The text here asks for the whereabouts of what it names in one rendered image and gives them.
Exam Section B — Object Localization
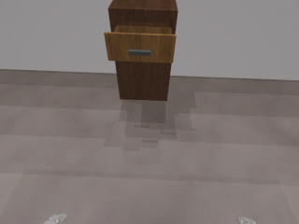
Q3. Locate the handle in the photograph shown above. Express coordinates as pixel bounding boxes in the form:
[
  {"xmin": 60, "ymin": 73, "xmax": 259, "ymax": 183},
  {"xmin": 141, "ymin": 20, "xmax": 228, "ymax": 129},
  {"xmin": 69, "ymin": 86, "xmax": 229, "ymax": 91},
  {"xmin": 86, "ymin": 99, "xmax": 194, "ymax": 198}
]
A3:
[{"xmin": 128, "ymin": 48, "xmax": 151, "ymax": 56}]

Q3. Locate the cabinet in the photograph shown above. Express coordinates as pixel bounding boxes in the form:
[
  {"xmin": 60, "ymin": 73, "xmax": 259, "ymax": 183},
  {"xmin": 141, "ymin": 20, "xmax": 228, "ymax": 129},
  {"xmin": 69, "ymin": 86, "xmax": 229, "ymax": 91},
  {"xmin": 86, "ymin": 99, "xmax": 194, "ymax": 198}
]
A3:
[{"xmin": 108, "ymin": 0, "xmax": 178, "ymax": 101}]

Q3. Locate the robot left hand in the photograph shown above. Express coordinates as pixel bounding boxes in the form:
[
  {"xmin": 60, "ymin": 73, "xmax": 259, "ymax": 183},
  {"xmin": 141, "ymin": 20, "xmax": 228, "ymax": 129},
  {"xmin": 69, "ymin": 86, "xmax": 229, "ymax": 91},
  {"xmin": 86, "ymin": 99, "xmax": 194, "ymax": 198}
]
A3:
[{"xmin": 43, "ymin": 214, "xmax": 67, "ymax": 224}]

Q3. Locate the drawer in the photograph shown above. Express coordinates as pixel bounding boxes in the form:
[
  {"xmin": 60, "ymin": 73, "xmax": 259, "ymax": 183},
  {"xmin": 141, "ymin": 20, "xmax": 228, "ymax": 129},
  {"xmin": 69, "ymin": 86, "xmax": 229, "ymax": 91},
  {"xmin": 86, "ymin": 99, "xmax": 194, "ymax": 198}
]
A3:
[{"xmin": 104, "ymin": 25, "xmax": 177, "ymax": 63}]

